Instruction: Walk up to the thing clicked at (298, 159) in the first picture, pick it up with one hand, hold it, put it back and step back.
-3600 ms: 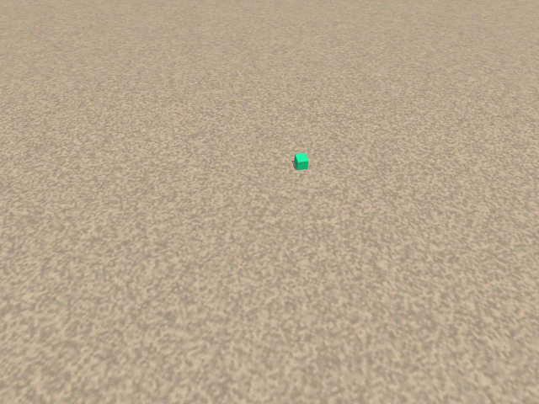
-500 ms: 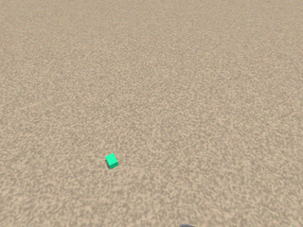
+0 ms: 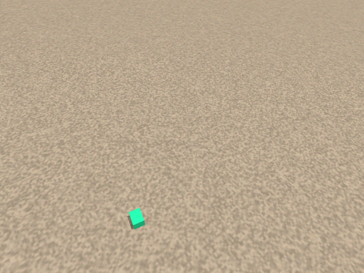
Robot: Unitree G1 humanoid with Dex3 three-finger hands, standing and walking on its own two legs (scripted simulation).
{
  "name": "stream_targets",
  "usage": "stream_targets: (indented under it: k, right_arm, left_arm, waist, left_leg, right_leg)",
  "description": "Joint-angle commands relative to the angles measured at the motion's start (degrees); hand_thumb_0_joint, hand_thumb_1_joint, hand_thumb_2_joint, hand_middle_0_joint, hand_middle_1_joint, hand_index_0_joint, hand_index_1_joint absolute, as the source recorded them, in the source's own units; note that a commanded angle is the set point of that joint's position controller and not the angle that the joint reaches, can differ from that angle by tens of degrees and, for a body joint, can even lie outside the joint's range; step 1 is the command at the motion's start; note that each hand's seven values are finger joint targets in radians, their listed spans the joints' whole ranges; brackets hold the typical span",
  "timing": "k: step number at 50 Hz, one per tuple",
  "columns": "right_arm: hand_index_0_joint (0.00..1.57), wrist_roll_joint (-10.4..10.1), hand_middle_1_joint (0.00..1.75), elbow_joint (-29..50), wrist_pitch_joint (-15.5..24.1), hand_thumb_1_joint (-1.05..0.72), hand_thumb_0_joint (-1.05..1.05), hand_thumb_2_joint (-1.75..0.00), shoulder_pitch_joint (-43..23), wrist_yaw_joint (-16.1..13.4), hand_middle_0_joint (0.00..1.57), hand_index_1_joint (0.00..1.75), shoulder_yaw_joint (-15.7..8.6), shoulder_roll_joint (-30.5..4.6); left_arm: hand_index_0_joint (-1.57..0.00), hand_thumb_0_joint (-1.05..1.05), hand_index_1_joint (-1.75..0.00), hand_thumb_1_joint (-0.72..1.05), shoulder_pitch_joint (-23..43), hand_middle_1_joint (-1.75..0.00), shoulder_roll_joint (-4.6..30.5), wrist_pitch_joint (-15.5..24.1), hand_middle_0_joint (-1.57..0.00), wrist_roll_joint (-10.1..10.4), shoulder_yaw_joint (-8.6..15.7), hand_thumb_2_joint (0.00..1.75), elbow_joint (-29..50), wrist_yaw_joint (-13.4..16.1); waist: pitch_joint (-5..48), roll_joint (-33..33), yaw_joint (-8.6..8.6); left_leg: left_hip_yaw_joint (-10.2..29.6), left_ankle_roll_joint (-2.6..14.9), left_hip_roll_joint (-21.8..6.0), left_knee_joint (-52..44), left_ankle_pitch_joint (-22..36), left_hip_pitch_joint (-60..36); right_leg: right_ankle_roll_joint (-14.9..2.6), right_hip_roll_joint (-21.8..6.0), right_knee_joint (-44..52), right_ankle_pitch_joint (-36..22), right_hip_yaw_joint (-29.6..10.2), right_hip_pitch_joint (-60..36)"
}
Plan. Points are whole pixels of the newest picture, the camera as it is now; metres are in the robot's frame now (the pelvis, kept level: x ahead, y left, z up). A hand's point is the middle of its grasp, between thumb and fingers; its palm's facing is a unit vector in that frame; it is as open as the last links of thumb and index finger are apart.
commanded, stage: walk up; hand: left
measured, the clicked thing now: (137, 218) +0.54 +0.23 -0.72
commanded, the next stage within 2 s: stand in 1.42 s
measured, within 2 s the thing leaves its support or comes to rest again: neither
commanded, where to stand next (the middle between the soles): +0.14 -0.01 m, yaw +0 degrees
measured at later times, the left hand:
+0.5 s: hand out of the picture +0.15 +0.24 -0.13, palm faces -0.03 -0.93 -0.36, open 7.4 cm
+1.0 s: hand out of the picture +0.15 +0.24 -0.13, palm faces -0.03 -0.95 -0.32, open 7.4 cm
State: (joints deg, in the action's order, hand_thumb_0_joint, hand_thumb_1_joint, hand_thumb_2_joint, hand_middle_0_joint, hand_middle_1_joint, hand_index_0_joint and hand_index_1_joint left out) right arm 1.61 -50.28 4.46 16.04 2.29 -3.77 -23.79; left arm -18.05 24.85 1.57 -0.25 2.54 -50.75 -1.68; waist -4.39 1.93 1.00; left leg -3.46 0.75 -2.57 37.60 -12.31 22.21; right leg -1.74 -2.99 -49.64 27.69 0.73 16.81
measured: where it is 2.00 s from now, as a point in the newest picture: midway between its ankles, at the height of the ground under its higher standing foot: outside the picture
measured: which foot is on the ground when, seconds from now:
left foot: down 0.00-1.00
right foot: up 0.00-0.22, down 0.24-1.00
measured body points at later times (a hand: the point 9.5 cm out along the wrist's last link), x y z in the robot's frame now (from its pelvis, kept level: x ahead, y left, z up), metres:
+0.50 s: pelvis +0.06 -0.02 +0.01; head +0.08 -0.03 +0.46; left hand +0.15 +0.28 -0.11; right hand +0.14 -0.32 -0.12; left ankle +0.08 +0.12 -0.72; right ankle +0.09 -0.15 -0.72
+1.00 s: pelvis +0.06 -0.01 +0.03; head +0.07 -0.01 +0.48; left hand +0.16 +0.29 -0.11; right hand +0.13 -0.32 -0.10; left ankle +0.08 +0.12 -0.72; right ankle +0.09 -0.15 -0.72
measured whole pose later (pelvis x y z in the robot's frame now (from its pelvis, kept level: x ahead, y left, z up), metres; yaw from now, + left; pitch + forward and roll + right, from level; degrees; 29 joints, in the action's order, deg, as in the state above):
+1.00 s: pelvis +0.06 -0.01 +0.03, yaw -1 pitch -3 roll +0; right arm 0.6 -67.0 0.8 5.0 0.8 0.0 -20.9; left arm -3.7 20.3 0.5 -0.1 0.7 -67.0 -1.2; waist -3.2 0.4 -0.4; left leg -2.5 -1.3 -2.6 20.4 -9.4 8.3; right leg 1.4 -2.2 -19.9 8.5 1.8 8.7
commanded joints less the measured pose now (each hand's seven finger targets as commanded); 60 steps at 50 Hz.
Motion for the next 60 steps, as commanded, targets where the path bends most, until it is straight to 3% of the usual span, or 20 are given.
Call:
stream_targets:
  k: [1, 2, 4, 6, 8, 10, 11, 12, 13, 14, 15, 17, 18, 19, 20, 22, 26, 34, 50, 60]
  right_arm:
    - [0.20, -0.9, 0.30, 3.9, 0.6, -0.90, 0.00, -0.90, 3.5, -2.0, 0.20, 0.30, -3.9, -16.3]
    - [0.20, -0.9, 0.30, 4.1, 0.6, -0.90, 0.00, -0.90, 2.0, -2.2, 0.20, 0.30, -3.6, -15.6]
    - [0.20, -0.7, 0.30, 4.0, 0.3, -0.90, 0.00, -0.90, -0.1, -2.3, 0.20, 0.30, -3.1, -15.0]
    - [0.20, -0.6, 0.30, 4.5, -0.2, -0.90, 0.00, -0.90, -1.9, -2.5, 0.20, 0.30, -2.3, -14.0]
    - [0.20, -0.9, 0.30, 4.6, -0.9, -0.90, 0.00, -0.90, -4.2, -2.4, 0.20, 0.30, -1.9, -13.8]
    - [0.20, -1.6, 0.30, 4.6, -1.7, -0.90, 0.00, -0.90, -6.0, -2.3, 0.20, 0.30, -1.0, -12.4]
    - [0.20, -1.9, 0.30, 4.4, -2.1, -0.90, 0.00, -0.90, -6.3, -2.3, 0.20, 0.30, -0.3, -10.6]
    - [0.20, -2.4, 0.30, 3.8, -2.4, -0.90, 0.00, -0.90, -4.5, -2.3, 0.20, 0.30, 0.5, -7.8]
    - [0.20, -2.5, 0.30, 3.1, -2.8, -0.90, 0.00, -0.90, -3.5, -2.3, 0.20, 0.30, 1.0, -6.2]
    - [0.20, -2.5, 0.30, 0.9, -3.2, -0.90, 0.00, -0.90, -4.0, -2.9, 0.20, 0.30, 0.0, -9.1]
    - [0.20, -2.4, 0.30, -0.5, -3.2, -0.90, 0.00, -0.90, -3.6, -2.8, 0.20, 0.30, -0.1, -9.3]
    - [0.20, -2.8, 0.30, -2.9, -2.6, -0.90, 0.00, -0.90, -3.7, -2.6, 0.20, 0.30, 0.1, -9.9]
    - [0.20, -2.4, 0.30, -3.5, -2.3, -0.90, 0.00, -0.90, -4.5, -2.6, 0.20, 0.30, 0.0, -10.8]
    - [0.20, -2.3, 0.30, -3.6, -2.0, -0.90, 0.00, -0.90, -6.7, -2.4, 0.20, 0.30, 0.2, -11.5]
    - [0.20, -2.5, 0.30, -4.2, -2.0, -0.90, 0.00, -0.90, -8.7, -2.2, 0.20, 0.30, 0.5, -11.4]
    - [0.20, -2.4, 0.30, -6.1, -2.2, -0.90, 0.00, -0.90, -8.6, -2.2, 0.20, 0.30, 1.2, -9.7]
    - [0.20, -2.1, 0.30, -8.9, -2.3, -0.90, 0.00, -0.90, -11.0, -2.3, 0.20, 0.30, 1.6, -9.8]
    - [0.20, -1.6, 0.30, -12.3, -2.3, -0.90, 0.00, -0.90, -14.3, -2.1, 0.20, 0.30, 2.1, -9.1]
    - [0.20, -1.2, 0.30, -13.5, -2.6, -0.90, 0.00, -0.90, -14.1, -2.0, 0.20, 0.30, 1.7, -9.2]
    - [0.20, -1.5, 0.30, -13.2, -2.7, -0.90, 0.00, -0.90, -14.0, -2.2, 0.20, 0.30, 1.5, -8.7]
  left_arm:
    - [-0.20, 0.00, -0.30, 0.90, -1.6, -0.30, 11.5, 1.0, -0.20, 0.3, 2.7, 0.90, 2.8, 1.8]
    - [-0.20, 0.00, -0.30, 0.90, -2.9, -0.30, 11.2, 0.9, -0.20, 0.3, 2.6, 0.90, 1.7, 1.6]
    - [-0.20, 0.00, -0.30, 0.90, -4.1, -0.30, 9.6, 0.6, -0.20, 0.2, 2.4, 0.90, 0.0, 1.2]
    - [-0.20, 0.00, -0.30, 0.90, -2.9, -0.30, 8.6, 0.5, -0.20, 0.0, 2.2, 0.90, -0.7, 1.3]
    - [-0.20, 0.00, -0.30, 0.90, -3.2, -0.30, 8.0, 0.5, -0.20, 0.0, 2.4, 0.90, -1.6, 1.7]
    - [-0.20, 0.00, -0.30, 0.90, -3.1, -0.30, 8.4, 0.7, -0.20, -0.3, 2.7, 0.90, -2.9, 2.0]
    - [-0.20, 0.00, -0.30, 0.90, -1.9, -0.30, 9.2, 1.0, -0.20, -0.6, 2.8, 0.90, -2.7, 2.2]
    - [-0.20, 0.00, -0.30, 0.90, 0.1, -0.30, 11.1, 1.5, -0.20, -1.1, 3.1, 0.90, -2.2, 2.5]
    - [-0.20, 0.00, -0.30, 0.90, 4.9, -0.30, 14.2, 2.2, -0.20, -0.9, 3.1, 0.90, -0.7, 2.4]
    - [-0.20, 0.00, -0.30, 0.90, 8.7, -0.30, 15.6, 1.9, -0.20, -0.4, 2.8, 0.90, -0.8, 2.3]
    - [-0.20, 0.00, -0.30, 0.90, 10.2, -0.30, 13.6, 1.7, -0.20, -0.3, 2.2, 0.90, -1.0, 2.2]
    - [-0.20, 0.00, -0.30, 0.90, 11.5, -0.30, 11.5, 1.4, -0.20, -0.2, 1.3, 0.90, -2.1, 2.3]
    - [-0.20, 0.00, -0.30, 0.90, 11.2, -0.30, 10.1, 1.3, -0.20, 0.0, 0.8, 0.90, -2.7, 2.2]
    - [-0.20, 0.00, -0.30, 0.90, 10.3, -0.30, 9.5, 1.0, -0.20, 0.3, 0.7, 0.90, -3.6, 2.1]
    - [-0.20, 0.00, -0.30, 0.90, 9.4, -0.30, 9.7, 1.0, -0.20, 0.3, 0.8, 0.90, -4.7, 2.1]
    - [-0.20, 0.00, -0.30, 0.90, 12.1, -0.30, 9.8, 1.2, -0.20, 0.3, 0.8, 0.90, -5.5, 2.2]
    - [-0.20, 0.00, -0.30, 0.90, 14.1, -0.30, 8.6, 0.9, -0.20, 0.7, 0.3, 0.90, -7.4, 2.2]
    - [-0.20, 0.00, -0.30, 0.90, 18.0, -0.30, 7.4, 0.2, -0.20, 0.6, -0.1, 0.90, -10.5, 1.7]
    - [-0.20, 0.00, -0.30, 0.90, 18.2, -0.30, 7.2, 0.2, -0.20, 0.0, 0.0, 0.90, -12.7, 1.4]
    - [-0.20, 0.00, -0.30, 0.90, 16.5, -0.30, 6.8, 0.3, -0.20, -0.1, 0.1, 0.90, -13.2, 1.6]
  waist:
    - [2.5, -8.5, -1.56]
    - [2.8, -10.3, -0.70]
    - [3.8, -13.3, -0.37]
    - [4.2, -13.1, -0.54]
    - [5.1, -12.9, 0.23]
    - [6.6, -10.6, 1.25]
    - [6.5, -8.3, 1.37]
    - [6.4, -1.3, 0.61]
    - [4.9, 4.4, -2.10]
    - [3.7, 5.6, -1.85]
    - [3.3, 4.5, -2.78]
    - [4.8, 4.3, -3.04]
    - [6.9, 3.6, -2.63]
    - [6.9, 2.5, -0.98]
    - [7.2, 2.1, -0.03]
    - [7.9, 3.2, -1.24]
    - [7.8, -0.4, -0.56]
    - [6.0, -2.6, -0.25]
    - [5.3, -2.8, -1.14]
    - [7.2, -2.3, -1.07]
  left_leg:
    - [24.6, 13.33, -17.4, -19.1, -0.6, -13.4]
    - [18.9, 11.50, -14.9, -18.0, 2.6, -11.6]
    - [13.2, 10.93, -12.4, -16.7, 6.5, -8.5]
    - [10.8, 10.81, -12.1, -14.6, 11.3, -5.1]
    - [9.5, 10.60, -12.4, -10.9, 12.0, -3.1]
    - [7.8, 8.09, -10.4, -6.5, 7.5, 0.3]
    - [7.4, 5.82, -9.1, -4.7, 4.1, 1.6]
    - [5.7, 2.96, -6.3, 0.5, 0.6, 3.6]
    - [2.5, 0.10, -0.7, 4.3, -8.3, 1.7]
    - [2.7, 0.65, 0.2, 6.6, -15.9, -5.0]
    - [3.1, 0.94, -0.2, 3.6, -14.7, -7.2]
    - [4.3, 1.55, -2.5, -4.7, -0.3, -10.7]
    - [7.7, 2.35, -4.9, -7.2, 5.0, -11.5]
    - [9.8, 3.05, -6.2, -8.7, 4.7, -9.3]
    - [8.8, 3.14, -6.1, -8.0, 4.5, -8.3]
    - [5.8, 1.65, -4.0, -8.3, 6.6, -10.2]
    - [6.2, 1.39, -4.6, -12.2, 8.1, -12.2]
    - [7.0, 0.69, -5.5, -19.5, 4.4, -11.9]
    - [6.9, 0.20, -5.2, -22.4, -0.1, -13.9]
    - [6.7, 0.25, -5.4, -21.5, 6.4, -15.5]
  right_leg:
    - [-0.76, -0.5, -12.3, 2.2, -5.1, 16.8]
    - [-0.60, -1.7, -8.8, 0.1, -4.4, 14.3]
    - [0.14, -1.2, -3.7, -2.6, -1.2, 9.4]
    - [0.83, -1.0, 2.2, -5.0, -0.2, 4.6]
    - [0.76, 0.5, 7.5, -8.6, 1.7, 0.0]
    - [0.28, 1.8, 14.6, -15.2, 2.4, -6.2]
    - [-0.46, 1.2, 18.5, -16.0, 0.7, -7.8]
    - [-2.51, -5.3, 23.4, -18.4, -9.4, -7.9]
    - [-6.48, -14.4, 29.0, -16.9, -22.6, -1.1]
    - [-10.76, -16.3, 28.0, -17.6, -22.4, 5.9]
    - [-9.44, -13.7, 26.6, -18.0, -18.4, 7.0]
    - [-3.75, -8.4, 23.0, -21.2, -9.7, 4.9]
    - [-1.94, -6.1, 20.6, -23.7, -7.0, 3.0]
    - [-0.79, -3.8, 20.2, -20.6, -5.5, 1.0]
    - [-0.81, -3.8, 21.9, -19.0, -5.2, -1.9]
    - [-1.50, -5.9, 23.5, -22.7, -7.1, -3.4]
    - [-0.84, -5.4, 25.3, -23.5, -5.7, -4.8]
    - [0.23, -4.5, 30.5, -19.2, -4.5, -8.3]
    - [1.05, -4.4, 34.9, -16.4, -4.5, -7.7]
    - [1.36, -4.7, 34.3, -21.7, -3.8, -9.7]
